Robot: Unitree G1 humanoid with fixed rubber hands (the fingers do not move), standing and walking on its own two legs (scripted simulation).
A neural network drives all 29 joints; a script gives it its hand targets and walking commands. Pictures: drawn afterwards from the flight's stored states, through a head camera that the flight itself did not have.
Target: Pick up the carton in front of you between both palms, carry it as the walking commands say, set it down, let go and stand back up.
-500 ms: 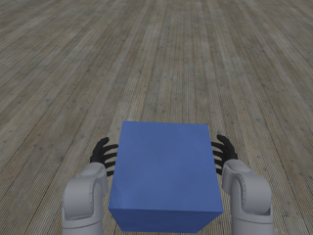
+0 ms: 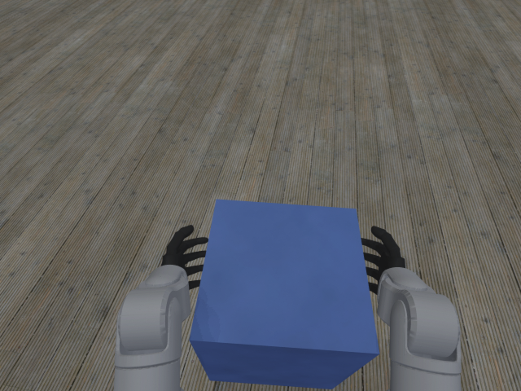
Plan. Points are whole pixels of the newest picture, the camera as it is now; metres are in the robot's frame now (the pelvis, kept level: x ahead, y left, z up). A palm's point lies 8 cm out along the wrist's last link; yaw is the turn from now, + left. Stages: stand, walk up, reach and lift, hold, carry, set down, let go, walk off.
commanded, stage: carry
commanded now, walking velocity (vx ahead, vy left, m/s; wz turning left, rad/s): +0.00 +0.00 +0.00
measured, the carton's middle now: (277, 300) +0.28 +0.00 -0.02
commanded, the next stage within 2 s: hold in 1.82 s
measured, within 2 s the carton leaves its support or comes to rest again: neither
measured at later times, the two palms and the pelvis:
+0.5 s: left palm (166, 213) +0.38 +0.17 +0.09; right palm (356, 208) +0.38 -0.12 +0.09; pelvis +0.11 +0.03 +0.00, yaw -1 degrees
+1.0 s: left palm (168, 233) +0.37 +0.18 +0.05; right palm (350, 230) +0.37 -0.12 +0.05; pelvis +0.09 +0.03 +0.00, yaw -1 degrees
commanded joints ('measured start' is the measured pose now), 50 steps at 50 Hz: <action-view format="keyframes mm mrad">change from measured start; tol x4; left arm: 1 -397 -1010 -673 -89 -430 -24 -280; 6 -335 -984 -684 -129 -422 -39 -279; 10 -375 -934 -692 -150 -420 -21 -280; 15 -352 -880 -680 -52 -407 24 -276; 25 -425 -954 -700 -27 -425 -2 -286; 37 -378 -941 -680 57 -347 -156 -297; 50 -397 -862 -507 280 -187 -396 -302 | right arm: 1 -456 988 782 -96 465 -8 278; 9 -383 963 781 -129 451 -17 267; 15 -323 888 717 26 420 25 279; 25 -399 965 732 32 429 -4 283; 36 -379 952 732 95 371 -140 300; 50 -371 882 539 349 192 -389 300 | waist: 1 -1 -192 -432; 6 -3 -180 -477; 11 0 -17 -365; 15 -2 0 -336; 28 -5 -32 -375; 50 -3 -46 -278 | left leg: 1 -107 20 -38 -150 -15 14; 5 -29 -1 34 -316 176 9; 8 101 56 41 -469 474 4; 11 64 143 -14 -399 635 17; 15 58 126 -11 -353 851 23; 18 69 124 -8 -338 937 23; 28 78 112 -11 -313 890 41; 50 4 100 -25 -397 529 58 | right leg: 1 486 -279 261 -115 520 -31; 3 476 -267 223 -123 403 -28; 6 442 -236 154 -77 371 -17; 9 328 -172 103 -26 125 44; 16 268 -145 135 98 375 87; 29 270 -143 131 133 296 92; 50 234 -152 158 39 73 84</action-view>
